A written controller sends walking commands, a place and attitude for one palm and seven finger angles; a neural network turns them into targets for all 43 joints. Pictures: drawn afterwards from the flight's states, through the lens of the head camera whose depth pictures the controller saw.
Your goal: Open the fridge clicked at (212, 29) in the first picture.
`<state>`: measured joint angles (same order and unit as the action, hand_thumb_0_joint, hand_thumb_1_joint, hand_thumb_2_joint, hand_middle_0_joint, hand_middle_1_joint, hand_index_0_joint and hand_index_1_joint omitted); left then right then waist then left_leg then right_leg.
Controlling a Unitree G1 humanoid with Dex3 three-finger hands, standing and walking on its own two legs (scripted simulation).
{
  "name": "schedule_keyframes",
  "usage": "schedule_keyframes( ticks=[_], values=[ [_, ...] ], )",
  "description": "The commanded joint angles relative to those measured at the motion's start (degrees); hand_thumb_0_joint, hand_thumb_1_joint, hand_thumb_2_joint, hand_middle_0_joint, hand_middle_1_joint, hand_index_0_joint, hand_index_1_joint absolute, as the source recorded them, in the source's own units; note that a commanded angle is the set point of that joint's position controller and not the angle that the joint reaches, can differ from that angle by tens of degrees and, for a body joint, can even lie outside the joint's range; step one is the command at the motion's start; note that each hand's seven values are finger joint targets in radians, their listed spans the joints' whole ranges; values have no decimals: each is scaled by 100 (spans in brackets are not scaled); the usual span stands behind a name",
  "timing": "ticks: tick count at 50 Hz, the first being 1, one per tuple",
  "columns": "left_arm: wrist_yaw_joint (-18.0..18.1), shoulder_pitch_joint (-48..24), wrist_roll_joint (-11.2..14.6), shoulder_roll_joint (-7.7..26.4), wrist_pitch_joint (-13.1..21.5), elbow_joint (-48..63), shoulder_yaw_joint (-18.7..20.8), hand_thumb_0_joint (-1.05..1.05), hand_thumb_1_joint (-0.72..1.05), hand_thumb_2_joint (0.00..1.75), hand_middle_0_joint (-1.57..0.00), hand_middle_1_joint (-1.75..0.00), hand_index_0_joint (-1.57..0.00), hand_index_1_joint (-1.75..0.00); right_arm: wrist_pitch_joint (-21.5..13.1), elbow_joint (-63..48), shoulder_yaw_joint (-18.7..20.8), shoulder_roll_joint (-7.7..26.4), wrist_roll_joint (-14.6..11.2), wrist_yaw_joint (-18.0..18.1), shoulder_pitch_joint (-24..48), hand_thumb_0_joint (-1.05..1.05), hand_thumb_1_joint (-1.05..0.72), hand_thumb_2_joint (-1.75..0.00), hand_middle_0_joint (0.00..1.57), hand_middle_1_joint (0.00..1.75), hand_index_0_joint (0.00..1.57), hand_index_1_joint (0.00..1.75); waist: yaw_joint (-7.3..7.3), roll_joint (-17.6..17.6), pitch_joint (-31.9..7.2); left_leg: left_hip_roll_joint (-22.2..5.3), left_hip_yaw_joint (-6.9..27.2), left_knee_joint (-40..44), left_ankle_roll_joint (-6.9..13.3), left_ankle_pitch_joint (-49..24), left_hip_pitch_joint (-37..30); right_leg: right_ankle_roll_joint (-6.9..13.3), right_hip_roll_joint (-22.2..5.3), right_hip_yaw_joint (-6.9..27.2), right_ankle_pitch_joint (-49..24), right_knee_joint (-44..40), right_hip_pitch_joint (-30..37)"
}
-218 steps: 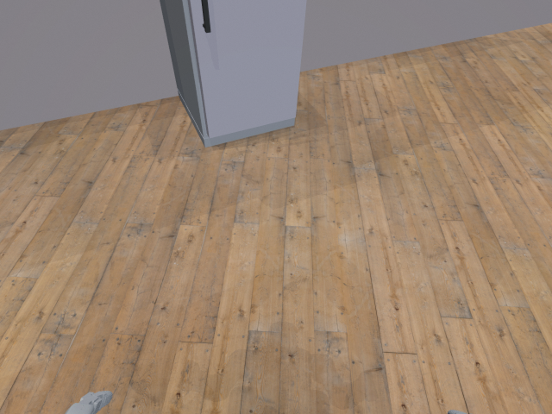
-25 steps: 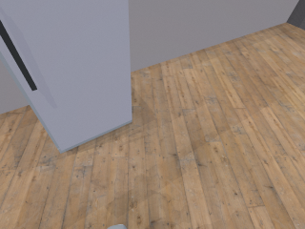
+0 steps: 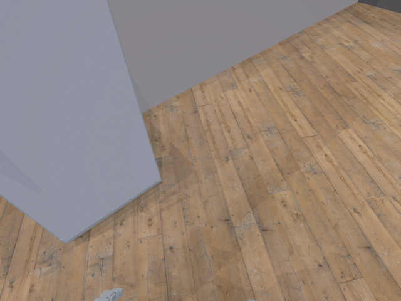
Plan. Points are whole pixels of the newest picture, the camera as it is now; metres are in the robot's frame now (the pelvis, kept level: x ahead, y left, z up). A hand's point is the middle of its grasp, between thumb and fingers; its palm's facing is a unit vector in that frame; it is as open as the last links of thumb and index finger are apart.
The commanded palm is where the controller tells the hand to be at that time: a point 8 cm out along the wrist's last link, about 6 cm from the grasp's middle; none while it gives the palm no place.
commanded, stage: turn to face it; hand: left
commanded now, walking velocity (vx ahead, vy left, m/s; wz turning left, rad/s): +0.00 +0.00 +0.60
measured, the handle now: out of the picture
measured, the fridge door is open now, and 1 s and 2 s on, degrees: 0 0 0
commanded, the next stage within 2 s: take the last steps up to it in 1.00 s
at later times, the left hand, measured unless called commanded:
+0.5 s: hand out of the picture +0.01 +0.26 -0.17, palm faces +0.33 -0.92 -0.23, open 7.4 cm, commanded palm none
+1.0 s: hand out of the picture -0.03 +0.17 -0.13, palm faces +0.54 -0.79 -0.29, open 7.4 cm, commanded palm none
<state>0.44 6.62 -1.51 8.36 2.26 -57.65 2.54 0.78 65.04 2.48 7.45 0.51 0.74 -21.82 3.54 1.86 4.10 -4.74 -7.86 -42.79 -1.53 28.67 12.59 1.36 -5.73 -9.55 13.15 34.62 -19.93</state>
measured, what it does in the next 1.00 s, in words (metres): steps on the spot, turning left: left foot, then right foot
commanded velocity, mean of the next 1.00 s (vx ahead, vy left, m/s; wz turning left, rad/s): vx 0.00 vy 0.00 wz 0.50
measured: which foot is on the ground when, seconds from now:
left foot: up 0.00-0.32, down 0.34-0.78, up 0.80-1.00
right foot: down 0.00-0.34, up 0.36-0.76, down 0.78-1.00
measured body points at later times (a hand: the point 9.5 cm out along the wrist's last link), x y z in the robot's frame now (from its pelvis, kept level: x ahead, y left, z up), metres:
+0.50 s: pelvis +0.00 +0.03 +0.01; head +0.04 +0.07 +0.45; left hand +0.00 +0.31 -0.15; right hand +0.15 -0.20 -0.12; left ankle +0.01 +0.14 -0.73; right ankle +0.03 -0.11 -0.65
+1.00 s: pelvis +0.01 -0.03 +0.02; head +0.05 -0.05 +0.46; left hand -0.06 +0.21 -0.11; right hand +0.21 -0.22 -0.15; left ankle -0.10 +0.09 -0.63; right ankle +0.06 -0.11 -0.73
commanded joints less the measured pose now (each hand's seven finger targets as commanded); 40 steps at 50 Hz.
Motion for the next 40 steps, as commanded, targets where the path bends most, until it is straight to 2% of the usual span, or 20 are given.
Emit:
schedule_keyframes(
  ticks=[1, 4, 8, 12, 14, 15, 16, 17, 18, 19, 20, 22, 24, 27, 32, 35, 37, 38, 39, 40],
  values=[
    [185, 944, 49, 1140, -41, 138, 274, 0, 90, 90, -20, -30, -20, -30, 22, -616, 146, 479, 18, -14, 235, 0, -90, -90, 20, 30, 20, 30, -557, -1487, -693, -137, 594, -2530, -105, 278, 1705, 702, -2017, 1511, -2211, -1680, 1409],
    [223, 399, 24, 932, -109, 389, 218, 0, 90, 90, -20, -30, -20, -30, 131, -640, 180, 417, 34, -100, 132, 0, -90, -90, 20, 30, 20, 30, -266, -1074, -588, -165, 498, -2342, -161, -297, 1494, 404, -1639, 555, -1223, -1747, 818],
    [228, 278, -26, 1001, -180, 505, 298, 0, 90, 90, -20, -30, -20, -30, 197, -854, 216, 379, 69, -166, 343, 0, -90, -90, 20, 30, 20, 30, -268, -1148, -334, -173, 225, -1404, -213, -454, 1285, 371, -1652, 140, -298, -1830, 486],
    [208, 293, -47, 1216, -247, 572, 366, 0, 90, 90, -20, -30, -20, -30, 150, -1183, 236, 510, 46, -200, 691, 0, -90, -90, 20, 30, 20, 30, -366, -1274, -321, -151, 119, -396, -156, -343, 1130, 411, -1839, 72, -328, -1443, 668],
    [176, 297, -9, 1277, -296, 636, 387, 0, 90, 90, -20, -30, -20, -30, 117, -1250, 262, 684, 65, -191, 577, 0, -90, -90, 20, 30, 20, 30, -272, -989, -475, -18, -56, 458, -140, -937, 590, 233, -1730, -154, -310, -837, 537],
    [148, 299, 41, 1231, -337, 681, 379, 0, 90, 90, -20, -30, -20, -30, 85, -1218, 294, 826, 78, -193, 385, 0, -90, -90, 20, 30, 20, 30, -143, -486, -565, 36, -1, 1134, -108, -1475, 63, 42, -1549, -300, -73, -290, 246],
    [109, 325, 86, 997, -384, 799, 350, 0, 90, 90, -20, -30, -20, -30, 34, -1218, 385, 1273, 101, -180, 143, 0, -90, -90, 20, 30, 20, 30, -6, 854, -586, -604, 1245, 2008, 189, -1855, -220, -297, -998, -477, 712, 825, -401],
    [65, 54, 86, 642, -425, 1106, 256, 0, 90, 90, -20, -30, -20, -30, 5, -1285, 517, 1890, 116, -140, -87, 0, -90, -90, 20, 30, 20, 30, 182, 2370, -385, -1883, 3039, 2739, 812, -2983, -308, -710, -261, -331, 2536, 2217, -1584],
    [60, -304, 26, 818, -445, 1225, 257, 0, 90, 90, -20, -30, -20, -30, 10, -1219, 515, 1999, 137, -98, -150, 0, -90, -90, 20, 30, 20, 30, 251, 1524, -462, -2161, 3235, 2786, 1205, -2944, -125, -579, -222, 418, 2306, 2988, -1571],
    [40, -318, 11, 785, -451, 1186, 299, 0, 90, 90, -20, -30, -20, -30, -23, -1273, 483, 1924, 134, -44, 129, 0, -90, -90, 20, 30, 20, 30, 100, 1259, -502, -1805, 2967, 2779, 1185, -2650, -26, -546, -278, 681, 1840, 3216, -1629],
    [22, -287, 16, 781, -439, 1115, 343, 0, 90, 90, -20, -30, -20, -30, -44, -1374, 458, 1786, 121, -6, 477, 0, -90, -90, 20, 30, 20, 30, -4, 1346, -550, -1488, 2720, 2635, 1051, -2609, -62, -571, -209, 774, 1461, 3411, -1733],
    [-30, 121, 36, 907, -419, 905, 360, 0, 90, 90, -20, -30, -20, -30, -83, -1549, 336, 1542, 79, 16, 1073, 0, -90, -90, 20, 30, 20, 30, -278, 989, -685, -1057, 2013, 2456, 876, -2866, -198, -636, -179, 828, 796, 3410, -1505],
    [-19, 275, 48, 963, -417, 823, 342, 0, 90, 90, -20, -30, -20, -30, -103, -1612, 344, 1582, 74, 20, 997, 0, -90, -90, 20, 30, 20, 30, -270, 624, -884, -855, 1881, 2355, 875, -3301, -460, -687, -68, 842, 667, 3214, -1373],
    [23, 147, 79, 971, -412, 871, 311, 0, 90, 90, -20, -30, -20, -30, -69, -1541, 373, 1621, 66, 19, 788, 0, -90, -90, 20, 30, 20, 30, -152, 398, -916, -906, 2104, 2322, 1048, -3590, -824, -728, 30, 886, 864, 2589, -1264],
    [87, 21, 119, 952, -409, 1037, 250, 0, 90, 90, -20, -30, -20, -30, 27, -1526, 407, 1716, 100, -16, 727, 0, -90, -90, 20, 30, 20, 30, -70, 670, -789, -914, 2614, 2229, 1193, -3643, -724, -694, 211, 927, 1290, 1530, -837],
    [115, 395, 159, 924, -374, 966, 224, 0, 90, 90, -20, -30, -20, -30, 87, -1607, 425, 1725, 103, -41, 1019, 0, -90, -90, 20, 30, 20, 30, -215, 814, -850, -742, 2703, 2066, 1097, -3635, -192, -585, 404, 837, 1136, 486, 85],
    [138, 867, 156, 1036, -310, 863, 251, 0, 90, 90, -20, -30, -20, -30, 109, -1674, 423, 1655, 58, -69, 1254, 0, -90, -90, 20, 30, 20, 30, -478, 591, -911, -454, 2610, 1719, 821, -3218, 404, -538, 430, 781, 196, -754, 1065],
    [165, 1101, 107, 1281, -259, 827, 305, 0, 90, 90, -20, -30, -20, -30, 115, -1736, 403, 1429, 10, -97, 1277, 0, -90, -90, 20, 30, 20, 30, -585, -60, -973, -57, 2274, 1205, 480, -2248, 1093, -407, -81, 1192, -12, -1600, 1786],
    [204, 1110, -8, 1870, -206, 884, 406, 0, 90, 90, -20, -30, -20, -30, 122, -1861, 340, 968, -28, -119, 1195, 0, -90, -90, 20, 30, 20, 30, -598, -1926, -781, 881, 1162, -220, -57, -276, 2277, 204, -1743, 2944, -137, -2141, 2159],
    [205, 898, 25, 1945, -238, 1013, 374, 0, 90, 90, -20, -30, -20, -30, 138, -1903, 403, 1250, 42, -110, 1371, 0, -90, -90, 20, 30, 20, 30, -607, -1843, -610, 767, 1206, -1412, -55, 502, 2086, 661, -2306, 3112, -605, -2101, 1170]
  ],
)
